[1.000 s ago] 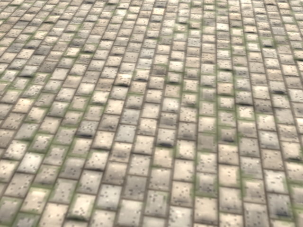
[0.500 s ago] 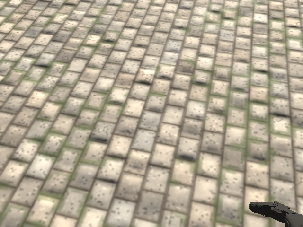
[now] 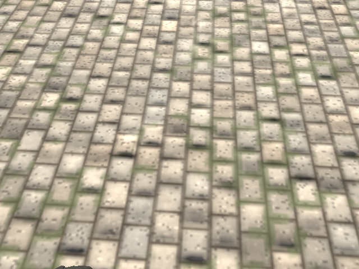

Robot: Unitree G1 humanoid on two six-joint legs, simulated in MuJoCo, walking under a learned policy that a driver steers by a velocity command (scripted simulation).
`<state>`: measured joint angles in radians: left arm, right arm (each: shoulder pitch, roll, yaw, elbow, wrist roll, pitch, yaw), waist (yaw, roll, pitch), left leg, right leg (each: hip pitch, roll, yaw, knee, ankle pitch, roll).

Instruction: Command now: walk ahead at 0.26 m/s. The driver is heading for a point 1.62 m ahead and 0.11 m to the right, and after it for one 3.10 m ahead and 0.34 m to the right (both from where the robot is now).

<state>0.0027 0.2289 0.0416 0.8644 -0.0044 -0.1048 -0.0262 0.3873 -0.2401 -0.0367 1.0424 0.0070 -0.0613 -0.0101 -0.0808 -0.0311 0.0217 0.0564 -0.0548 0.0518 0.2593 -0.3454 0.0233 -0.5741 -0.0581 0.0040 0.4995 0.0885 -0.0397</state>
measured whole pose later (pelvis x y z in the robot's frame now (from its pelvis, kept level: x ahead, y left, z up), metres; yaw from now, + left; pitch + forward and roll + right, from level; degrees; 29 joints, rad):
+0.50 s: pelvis +0.13 -0.01 +0.00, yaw +0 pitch +0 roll -1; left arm 0.15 0.22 0.02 1.00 0.01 -0.02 0.02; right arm 0.23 -0.22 -0.04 1.04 -0.01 -0.01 -0.04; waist 0.00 -0.02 0.00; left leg -0.25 0.04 -0.01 0.52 -0.27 -0.03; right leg -0.28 0.02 -0.06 0.45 -0.17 -0.03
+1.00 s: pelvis +0.17 +0.00 +0.01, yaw +0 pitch -1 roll +0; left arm 0.15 0.22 0.04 1.09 0.00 0.01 0.04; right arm 0.21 -0.20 -0.03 1.08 0.00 -0.01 -0.04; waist 0.00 0.00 0.04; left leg -0.15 0.01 0.01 0.49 -0.31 0.00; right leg -0.22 -0.01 -0.03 0.48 -0.24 -0.01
